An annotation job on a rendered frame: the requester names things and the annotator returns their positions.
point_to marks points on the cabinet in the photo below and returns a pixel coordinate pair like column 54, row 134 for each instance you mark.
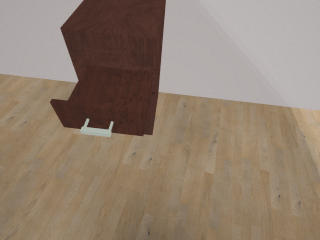
column 133, row 27

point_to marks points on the drawer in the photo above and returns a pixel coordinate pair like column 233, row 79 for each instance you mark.
column 108, row 94

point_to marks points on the handle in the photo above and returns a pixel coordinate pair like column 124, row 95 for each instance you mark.
column 107, row 53
column 96, row 131

